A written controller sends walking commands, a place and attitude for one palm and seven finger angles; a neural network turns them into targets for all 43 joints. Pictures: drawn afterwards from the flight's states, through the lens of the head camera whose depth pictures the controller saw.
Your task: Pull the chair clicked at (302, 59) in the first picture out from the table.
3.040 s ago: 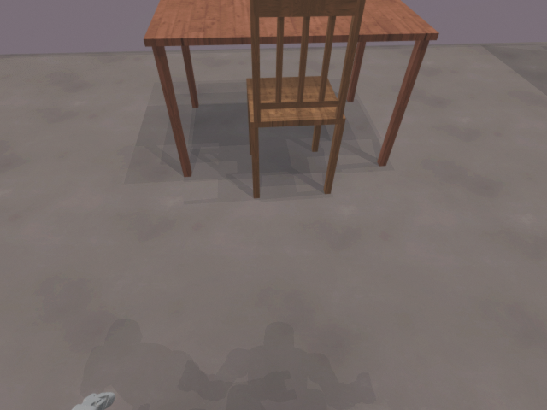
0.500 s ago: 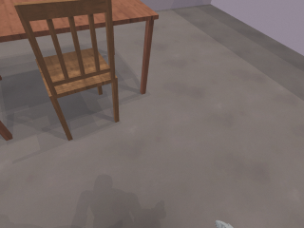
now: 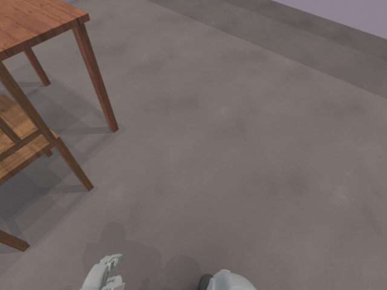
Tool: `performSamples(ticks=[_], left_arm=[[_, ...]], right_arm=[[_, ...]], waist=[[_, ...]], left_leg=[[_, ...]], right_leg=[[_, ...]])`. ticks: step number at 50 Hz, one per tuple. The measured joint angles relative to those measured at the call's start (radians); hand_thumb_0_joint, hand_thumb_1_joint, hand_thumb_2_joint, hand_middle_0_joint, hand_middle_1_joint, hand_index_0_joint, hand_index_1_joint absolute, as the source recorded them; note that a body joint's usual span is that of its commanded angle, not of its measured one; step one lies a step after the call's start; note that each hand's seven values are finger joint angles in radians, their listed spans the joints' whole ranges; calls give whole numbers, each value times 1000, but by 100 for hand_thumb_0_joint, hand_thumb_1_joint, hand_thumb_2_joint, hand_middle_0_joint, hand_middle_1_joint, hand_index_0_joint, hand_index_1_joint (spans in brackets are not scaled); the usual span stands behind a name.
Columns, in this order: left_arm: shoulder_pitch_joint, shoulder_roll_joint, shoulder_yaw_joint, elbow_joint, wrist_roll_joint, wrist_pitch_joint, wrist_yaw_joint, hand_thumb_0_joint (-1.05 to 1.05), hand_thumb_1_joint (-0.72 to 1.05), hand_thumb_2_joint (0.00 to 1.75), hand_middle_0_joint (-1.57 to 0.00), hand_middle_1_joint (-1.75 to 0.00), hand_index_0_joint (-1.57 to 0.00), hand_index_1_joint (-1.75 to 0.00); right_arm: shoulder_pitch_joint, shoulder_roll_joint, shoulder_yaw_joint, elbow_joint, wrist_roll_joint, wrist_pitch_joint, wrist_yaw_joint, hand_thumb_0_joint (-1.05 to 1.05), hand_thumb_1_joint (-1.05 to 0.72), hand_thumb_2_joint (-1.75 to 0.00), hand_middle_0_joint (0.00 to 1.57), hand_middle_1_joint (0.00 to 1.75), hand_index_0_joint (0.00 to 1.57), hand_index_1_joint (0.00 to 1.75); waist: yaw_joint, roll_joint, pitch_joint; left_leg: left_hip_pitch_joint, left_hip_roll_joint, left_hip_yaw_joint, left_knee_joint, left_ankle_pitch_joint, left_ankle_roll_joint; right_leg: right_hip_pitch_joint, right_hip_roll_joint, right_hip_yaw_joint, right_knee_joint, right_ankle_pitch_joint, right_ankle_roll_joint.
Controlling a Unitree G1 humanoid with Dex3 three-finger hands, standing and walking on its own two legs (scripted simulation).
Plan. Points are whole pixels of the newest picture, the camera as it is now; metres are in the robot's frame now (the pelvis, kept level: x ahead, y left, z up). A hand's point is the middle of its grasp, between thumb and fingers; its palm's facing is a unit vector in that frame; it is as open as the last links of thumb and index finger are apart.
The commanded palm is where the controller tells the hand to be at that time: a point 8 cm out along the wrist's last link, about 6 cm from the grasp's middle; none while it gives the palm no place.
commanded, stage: walk to a spot facing it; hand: left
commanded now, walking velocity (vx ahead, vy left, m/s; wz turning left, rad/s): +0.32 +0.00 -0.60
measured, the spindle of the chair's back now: out of the picture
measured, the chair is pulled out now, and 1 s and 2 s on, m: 0.00 0.00 0.00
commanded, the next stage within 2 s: turn to face it in 0.76 s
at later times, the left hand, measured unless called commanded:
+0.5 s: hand (90, 239) +0.25 +0.26 -0.17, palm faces -0.15 -0.97 -0.22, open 7.3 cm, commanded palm none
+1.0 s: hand (161, 156) +0.48 +0.09 -0.13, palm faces -0.53 -0.80 -0.28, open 7.3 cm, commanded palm none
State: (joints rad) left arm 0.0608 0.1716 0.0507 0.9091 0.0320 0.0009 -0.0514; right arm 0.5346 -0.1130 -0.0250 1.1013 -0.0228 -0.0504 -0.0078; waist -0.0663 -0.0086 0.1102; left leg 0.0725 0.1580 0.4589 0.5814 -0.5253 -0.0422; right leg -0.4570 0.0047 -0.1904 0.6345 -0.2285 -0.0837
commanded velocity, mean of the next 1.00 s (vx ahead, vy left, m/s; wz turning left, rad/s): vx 0.09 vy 0.00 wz -0.38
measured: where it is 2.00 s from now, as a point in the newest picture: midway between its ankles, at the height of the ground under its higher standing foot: (186, 285)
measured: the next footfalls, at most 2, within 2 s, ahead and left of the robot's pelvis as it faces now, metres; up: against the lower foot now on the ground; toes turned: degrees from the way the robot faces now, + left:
right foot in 0.02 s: +0.14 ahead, -0.08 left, +0.00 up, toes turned -9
left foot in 0.42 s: +0.32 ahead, +0.15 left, +0.00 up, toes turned -6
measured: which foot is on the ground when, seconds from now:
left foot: down 0.00-0.02, up 0.04-0.40, down 0.42-0.84, up 0.86-1.00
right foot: up 0.00-0.00, down 0.02-0.42, up 0.44-0.82, down 0.84-1.00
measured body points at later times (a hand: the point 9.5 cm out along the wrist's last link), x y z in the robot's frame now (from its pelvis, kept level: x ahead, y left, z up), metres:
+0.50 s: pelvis +0.20 +0.05 +0.01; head +0.22 +0.07 +0.46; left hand +0.26 +0.31 -0.15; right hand +0.30 -0.21 -0.10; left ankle +0.28 +0.15 -0.72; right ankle +0.10 -0.06 -0.66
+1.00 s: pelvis +0.26 +0.00 +0.01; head +0.28 -0.04 +0.46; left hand +0.51 +0.13 -0.11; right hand +0.13 -0.22 -0.15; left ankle +0.30 +0.15 -0.64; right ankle +0.24 -0.10 -0.72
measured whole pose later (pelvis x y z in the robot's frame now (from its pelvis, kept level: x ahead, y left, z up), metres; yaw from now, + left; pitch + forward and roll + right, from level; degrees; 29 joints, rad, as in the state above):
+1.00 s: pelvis +0.26 +0.00 +0.01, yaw -32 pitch -1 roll +0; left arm 0.10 0.19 0.04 0.89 0.02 0.00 0.02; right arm 0.27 -0.25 -0.06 0.98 -0.02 0.05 -0.02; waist -0.05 0.06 0.09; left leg -0.45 0.14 0.08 1.16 -0.47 -0.06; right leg -0.33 -0.02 -0.11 0.60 -0.26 -0.04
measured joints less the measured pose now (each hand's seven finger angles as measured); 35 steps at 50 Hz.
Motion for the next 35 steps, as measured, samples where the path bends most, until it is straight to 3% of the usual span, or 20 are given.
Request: performSamples(ticks=[1, 2, 4, 5, 7, 10, 14, 19, 21, 23, 25, 28, 31, 35], left_arm=[[7, 5, -1, -6, 0, -17, 1, 0, 91, 90, -19, -30, -20, -29], [13, 7, 0, -7, -7, -32, 7, 0, 91, 90, -20, -30, -20, -30], [35, 10, 0, 1, -22, -39, 20, 0, 91, 90, -20, -30, -20, -30], [52, 13, 1, 8, -25, -37, 26, 0, 91, 90, -20, -30, -20, -30], [94, 19, 0, 29, -25, -37, 37, 0, 91, 90, -20, -30, -21, -30], [149, 30, 10, 61, -15, -38, 50, -1, 92, 90, -20, -30, -21, -30], [198, 45, 16, 79, -9, -33, 44, 0, 92, 90, -20, -30, -21, -30], [246, 62, 25, 65, -10, -25, 39, 0, 92, 90, -20, -30, -21, -30], [272, 67, 30, 59, -17, -16, 40, 0, 91, 90, -20, -30, -21, -30], [271, 78, 36, 70, -23, -2, 42, 0, 91, 90, -20, -30, -20, -30], [270, 84, 40, 78, -20, 11, 40, 0, 91, 90, -20, -30, -20, -29], [246, 88, 43, 70, -14, 30, 28, 0, 91, 90, -19, -30, -20, -29], [208, 82, 44, 40, -15, 44, 21, 0, 91, 90, -19, -29, -20, -29], [154, 68, 44, 8, -14, 56, 18, 0, 91, 90, -19, -29, -20, -29]], right_arm=[[7, 6, 1, -2, 7, 8, 6, 1, -91, -90, 20, 30, 20, 30], [-10, 5, 1, -4, 13, 19, 9, 1, -91, -90, 20, 30, 20, 30], [-74, -3, -6, -17, 18, 34, 6, 1, -91, -90, 20, 30, 20, 30], [-110, -8, -10, -32, 17, 37, 5, 1, -91, -90, 20, 30, 20, 30], [-186, -21, -16, -73, 11, 36, 4, 1, -91, -90, 20, 30, 20, 30], [-290, -41, -25, -147, 5, 26, 3, 1, -91, -90, 20, 30, 20, 30], [-391, -63, -29, -214, 3, 15, 12, 1, -91, -90, 20, 30, 19, 30], [-447, -79, -21, -239, 4, 7, 18, 0, -91, -90, 20, 30, 19, 30], [-453, -82, -13, -242, 1, -3, 14, 0, -91, -90, 20, 30, 20, 30], [-460, -71, 0, -243, -5, -8, 12, 0, -91, -90, 20, 30, 20, 30], [-448, -57, 12, -245, -6, -5, 12, 0, -91, -90, 20, 30, 20, 30], [-409, -42, 16, -236, -4, 1, 5, 0, -91, -90, 20, 30, 20, 30], [-368, -42, 12, -207, -1, 14, 0, 0, -91, -90, 20, 30, 20, 30], [-321, -66, -15, -176, 1, 31, -5, 0, -92, -90, 21, 30, 20, 30]], waist=[[11, -11, -7], [22, -11, -5], [26, -6, 9], [28, -4, 8], [33, -1, -6], [38, 11, -31], [68, 21, -57], [130, 9, -70], [146, 1, -79], [153, -22, -67], [149, -33, -64], [128, -34, -56], [115, -26, -44], [89, -14, -28]], left_leg=[[-52, 25, -28, 156, 28, 1], [-131, 36, -107, 354, 16, -5], [-286, 17, -271, 668, 30, -4], [-354, 10, -321, 746, 64, -4], [-472, 14, -378, 775, 119, -7], [-596, 29, -418, 644, 158, -20], [-637, 25, -422, 372, 235, -34], [-542, -36, -400, 105, 259, -29], [-472, -55, -377, -1, 328, -9], [-460, -51, -338, 53, 307, 30], [-421, -34, -300, 54, 263, 44], [-356, -16, -262, -3, 259, 37], [-306, -2, -224, -53, 264, 39], [-263, 11, -168, -76, 248, 31]], right_leg=[[23, 3, 4, -18, 58, -26], [15, 12, 13, 25, 44, -35], [49, 34, 32, 52, -25, -32], [77, 44, 44, 33, -42, -26], [127, 58, 74, -26, -34, -7], [182, 64, 116, -101, -19, 0], [223, 53, 165, -135, -37, 23], [258, 38, 222, -97, -111, 63], [246, 38, 250, -23, -163, 76], [171, 30, 247, 211, -273, 82], [87, 17, 211, 422, -298, 96], [-6, -20, 153, 562, -241, 117], [-58, -54, 125, 537, -186, 133], [-64, -83, 110, 380, -137, 143]])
